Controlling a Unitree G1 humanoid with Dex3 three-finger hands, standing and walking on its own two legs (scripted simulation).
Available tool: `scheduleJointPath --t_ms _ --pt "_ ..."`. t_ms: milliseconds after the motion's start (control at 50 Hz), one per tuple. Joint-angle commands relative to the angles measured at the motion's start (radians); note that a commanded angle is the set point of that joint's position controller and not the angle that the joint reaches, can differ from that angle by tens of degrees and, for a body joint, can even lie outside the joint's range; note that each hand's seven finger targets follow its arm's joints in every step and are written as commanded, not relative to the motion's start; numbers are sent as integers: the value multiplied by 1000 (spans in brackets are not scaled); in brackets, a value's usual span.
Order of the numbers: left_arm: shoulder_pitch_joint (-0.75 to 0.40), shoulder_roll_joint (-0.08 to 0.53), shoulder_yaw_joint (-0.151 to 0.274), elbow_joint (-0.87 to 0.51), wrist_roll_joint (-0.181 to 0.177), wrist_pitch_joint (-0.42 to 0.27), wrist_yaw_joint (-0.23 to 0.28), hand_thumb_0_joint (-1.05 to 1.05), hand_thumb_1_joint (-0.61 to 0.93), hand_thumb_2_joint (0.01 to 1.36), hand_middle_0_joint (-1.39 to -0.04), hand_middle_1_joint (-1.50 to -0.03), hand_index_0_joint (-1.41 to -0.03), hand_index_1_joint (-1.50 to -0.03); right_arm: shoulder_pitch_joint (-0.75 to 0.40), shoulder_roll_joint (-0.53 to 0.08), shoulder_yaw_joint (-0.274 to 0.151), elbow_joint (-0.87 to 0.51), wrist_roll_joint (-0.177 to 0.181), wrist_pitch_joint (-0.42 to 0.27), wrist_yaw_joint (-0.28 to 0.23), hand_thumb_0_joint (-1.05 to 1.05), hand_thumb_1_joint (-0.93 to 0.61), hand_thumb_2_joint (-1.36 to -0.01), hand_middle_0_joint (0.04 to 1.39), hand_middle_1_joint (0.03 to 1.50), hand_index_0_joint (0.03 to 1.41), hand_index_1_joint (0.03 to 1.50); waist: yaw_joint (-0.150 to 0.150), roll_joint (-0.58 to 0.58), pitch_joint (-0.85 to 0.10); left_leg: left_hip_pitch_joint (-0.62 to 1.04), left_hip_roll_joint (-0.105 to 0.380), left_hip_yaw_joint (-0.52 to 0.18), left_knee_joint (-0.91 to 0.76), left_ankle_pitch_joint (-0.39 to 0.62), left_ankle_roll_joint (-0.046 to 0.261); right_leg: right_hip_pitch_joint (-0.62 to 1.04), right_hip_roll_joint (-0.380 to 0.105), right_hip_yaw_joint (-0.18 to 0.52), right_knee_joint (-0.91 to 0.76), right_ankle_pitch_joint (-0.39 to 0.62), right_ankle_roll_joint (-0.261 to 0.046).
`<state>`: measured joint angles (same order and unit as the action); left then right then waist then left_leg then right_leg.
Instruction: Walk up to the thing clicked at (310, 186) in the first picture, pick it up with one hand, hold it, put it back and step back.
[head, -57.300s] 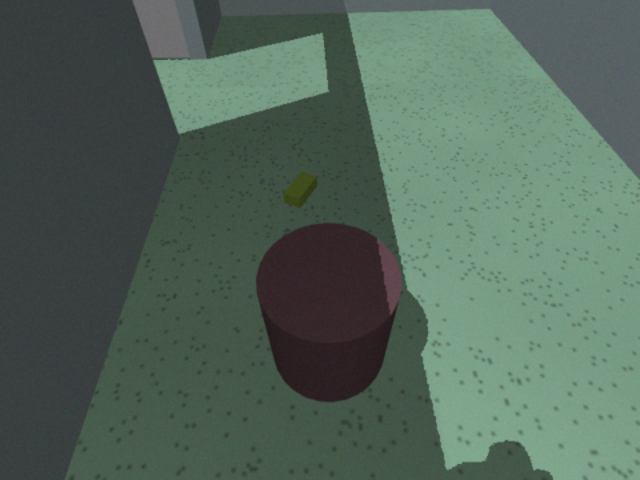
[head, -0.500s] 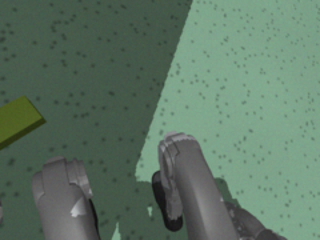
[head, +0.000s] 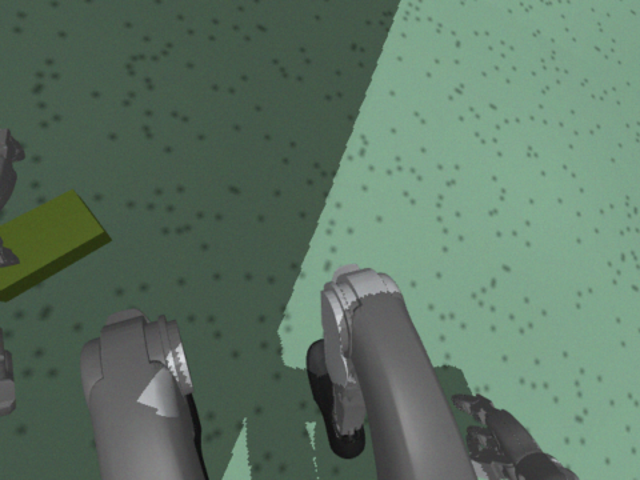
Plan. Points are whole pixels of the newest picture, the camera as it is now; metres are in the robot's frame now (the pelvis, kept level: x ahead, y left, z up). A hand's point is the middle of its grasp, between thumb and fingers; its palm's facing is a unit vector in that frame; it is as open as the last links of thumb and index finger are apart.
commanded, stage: withdraw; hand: left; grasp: from above
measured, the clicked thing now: (39, 245) +0.46 +0.33 -0.31
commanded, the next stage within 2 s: home in 0.06 s
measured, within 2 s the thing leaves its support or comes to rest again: neither
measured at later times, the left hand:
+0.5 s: hand out of the picture +0.36 +0.32 -0.05, palm faces -0.32 -0.32 -0.89, open 10.5 cm
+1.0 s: hand out of the picture +0.25 +0.25 +0.17, palm faces +0.02 -0.89 -0.45, open 7.4 cm
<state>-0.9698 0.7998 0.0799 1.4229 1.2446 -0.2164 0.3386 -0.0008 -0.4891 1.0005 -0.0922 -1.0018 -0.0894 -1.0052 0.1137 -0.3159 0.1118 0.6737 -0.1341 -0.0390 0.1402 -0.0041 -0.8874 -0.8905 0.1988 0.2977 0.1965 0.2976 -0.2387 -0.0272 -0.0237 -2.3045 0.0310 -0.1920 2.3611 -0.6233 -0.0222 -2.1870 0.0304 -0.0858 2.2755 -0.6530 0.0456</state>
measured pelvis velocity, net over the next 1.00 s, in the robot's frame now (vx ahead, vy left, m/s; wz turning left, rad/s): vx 0.04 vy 0.00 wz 0.14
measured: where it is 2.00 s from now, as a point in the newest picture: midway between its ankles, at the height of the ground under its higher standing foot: (267, 442)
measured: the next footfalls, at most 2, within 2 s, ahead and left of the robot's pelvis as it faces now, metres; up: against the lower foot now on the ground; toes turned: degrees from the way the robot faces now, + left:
none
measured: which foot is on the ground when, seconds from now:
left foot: down 0.00-1.00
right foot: down 0.00-1.00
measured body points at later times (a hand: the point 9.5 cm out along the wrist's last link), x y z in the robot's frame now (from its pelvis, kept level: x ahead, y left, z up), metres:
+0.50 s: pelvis +0.01 +0.00 +0.07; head +0.20 +0.05 +0.48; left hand +0.37 +0.33 +0.00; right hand +0.17 -0.25 -0.06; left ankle +0.09 +0.14 -0.31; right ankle +0.11 -0.13 -0.31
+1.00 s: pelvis +0.04 +0.00 +0.26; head +0.16 +0.04 +0.69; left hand +0.24 +0.30 +0.20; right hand +0.28 -0.20 +0.17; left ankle +0.09 +0.14 -0.31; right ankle +0.11 -0.13 -0.31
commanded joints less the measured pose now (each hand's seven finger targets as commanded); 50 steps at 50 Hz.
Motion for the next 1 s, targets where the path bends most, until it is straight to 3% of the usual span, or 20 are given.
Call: scheduleJointPath --t_ms 0,20,80,140,180,220,260,300,340,380,420,480,500,560,660,700,740,900,940,980 --pt "-207 365 125 -124 2 15 68 0 -467 960 -106 -966 -111 -960 172 -224 -65 -26 -8 -8 -21 0 -886 -893 200 299 200 299 53 360 -699 524 -16 136 -224 115 39 301 26 -79 -189 168 -80" --pt "-187 384 149 -162 -6 14 70 0 -449 944 -122 -947 -127 -941 162 -231 -76 -28 -7 -8 -23 0 -887 -894 200 299 200 299 75 376 -730 539 -16 138 -227 112 38 289 22 -80 -180 160 -81" --pt "-117 369 169 -264 -28 17 62 0 -432 925 -134 -923 -140 -916 177 -225 -100 -19 -4 -7 -22 0 -888 -893 200 299 200 299 86 409 -791 576 -17 146 -239 129 36 328 19 -73 -189 180 -79" --pt "-60 289 141 -394 -72 21 37 0 -412 907 -137 -914 -147 -901 206 -217 -144 0 7 -8 -21 0 -887 -892 200 299 200 299 87 404 -810 596 -17 146 -265 112 36 316 13 -71 -210 172 -79" --pt "-34 213 93 -456 -101 27 11 0 -252 888 -236 -754 -214 -741 224 -216 -176 14 21 -11 -20 0 -885 -895 200 300 199 300 83 397 -798 626 -14 138 -293 86 32 284 10 -72 -226 153 -83" --pt "8 222 117 -553 -139 36 -3 0 -94 862 -229 -594 -208 -601 242 -219 -204 9 34 -9 -23 0 -886 -896 200 300 199 300 107 381 -850 656 -15 145 -308 94 35 329 6 -58 -256 159 -81" --pt "71 183 110 -633 -180 54 -18 0 -2 845 -221 -539 -203 -555 242 -206 -223 2 51 -6 -27 0 -888 -896 200 300 199 300 133 353 -883 691 -17 147 -346 99 37 355 3 -50 -286 166 -82" --pt "121 118 85 -704 -237 76 -42 0 158 831 -210 -466 -197 -478 235 -192 -230 -6 71 -3 -35 0 -891 -897 200 300 200 300 136 304 -868 706 -17 142 -387 83 42 379 3 -44 -338 157 -79" --pt "159 111 90 -783 -289 100 -66 0 318 831 -203 -407 -194 -415 219 -182 -233 -19 88 -1 -46 0 -894 -898 200 300 200 300 145 266 -865 708 -19 142 -421 73 50 428 4 -34 -393 148 -76" --pt "287 11 52 -743 -348 133 -105 0 478 895 -212 -402 -204 -409 192 -162 -231 -30 101 0 -53 0 -895 -898 200 300 200 300 143 179 -764 679 -18 133 -465 28 57 445 6 -30 -447 110 -71" --pt "306 -3 51 -872 -423 150 -139 0 638 969 -223 -404 -216 -409 160 -152 -233 -54 114 -3 -63 0 -896 -899 200 300 200 300 162 179 -783 695 -21 138 -506 10 59 506 7 -14 -499 87 -71" --pt "466 -69 28 -910 -517 193 -187 0 878 1004 -224 -377 -221 -381 97 -136 -223 -84 128 -4 -77 0 -897 -899 200 300 200 300 175 107 -700 715 -18 140 -568 7 64 576 6 -5 -562 91 -67" --pt "485 -92 21 -953 -549 204 -202 0 919 948 -211 -333 -209 -334 82 -134 -222 -90 131 -5 -84 0 -899 -899 200 300 200 300 174 104 -690 733 -18 139 -588 5 65 586 4 0 -578 92 -67" --pt "552 -122 26 -1073 -624 235 -233 0 901 903 -201 -302 -201 -302 45 -123 -213 -118 145 -10 -102 0 -900 -900 200 300 200 300 192 149 -692 832 -12 125 -667 40 56 644 -2 7 -605 130 -69" --pt "667 -193 26 -1239 -746 283 -261 0 900 901 -200 -300 -200 -300 -4 -108 -205 -174 157 -31 -135 0 -900 -900 200 300 200 300 191 185 -652 977 -5 105 -807 11 44 710 -10 15 -693 109 -70" --pt "731 -185 48 -1308 -799 308 -261 0 900 901 -200 -300 -200 -300 -15 -98 -202 -198 160 -43 -150 0 -900 -900 200 300 200 300 197 172 -673 1033 -8 125 -836 28 47 786 -9 26 -757 118 -68" --pt "805 -234 22 -1351 -852 336 -266 0 900 903 -201 -302 -200 -302 -25 -90 -197 -211 162 -55 -164 0 -900 -900 200 300 200 300 182 163 -636 1067 -11 123 -885 24 45 830 -13 31 -804 115 -65" --pt "1031 -316 22 -1497 -1075 450 -262 0 901 903 -201 -303 -201 -303 0 -56 -169 -245 170 -99 -212 0 -901 -899 200 299 200 299 167 143 -525 1273 -5 91 -1087 34 39 1019 -17 42 -999 115 -59" --pt "1084 -324 37 -1527 -1117 475 -255 0 901 902 -200 -303 -200 -302 20 -46 -160 -249 170 -110 -225 0 -901 -899 199 299 200 299 175 148 -507 1327 -5 89 -1136 63 37 1086 -17 46 -1050 139 -59" --pt "1141 -358 21 -1556 -1148 499 -251 0 900 901 -200 -302 -200 -301 39 -40 -151 -258 172 -122 -240 0 -901 -899 199 299 200 299 177 144 -494 1393 -3 84 -1187 104 31 1142 -14 41 -1093 175 -60"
